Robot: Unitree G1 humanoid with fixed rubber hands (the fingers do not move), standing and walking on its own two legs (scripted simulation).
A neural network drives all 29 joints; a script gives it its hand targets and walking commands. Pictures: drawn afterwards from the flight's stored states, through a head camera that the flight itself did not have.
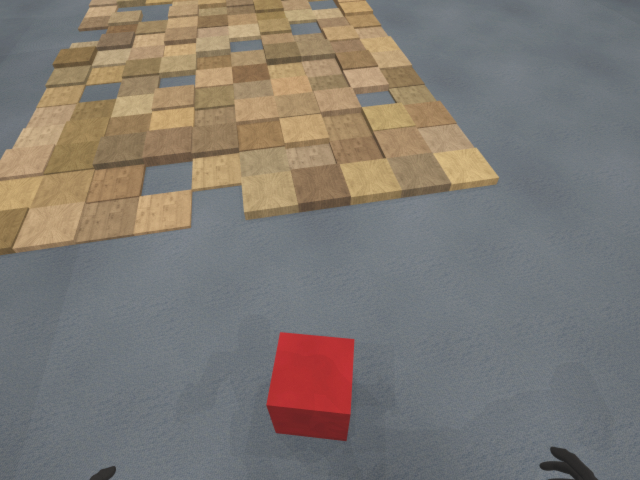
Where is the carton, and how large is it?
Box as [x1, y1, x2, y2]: [266, 332, 353, 440]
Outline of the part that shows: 280,332 266,404 275,431 280,433 346,440 350,414 353,339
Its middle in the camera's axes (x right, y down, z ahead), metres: -0.01 +0.44 +1.12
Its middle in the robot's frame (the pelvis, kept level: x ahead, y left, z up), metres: +0.46 +0.03 -0.66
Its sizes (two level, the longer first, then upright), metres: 0.210 0.200 0.250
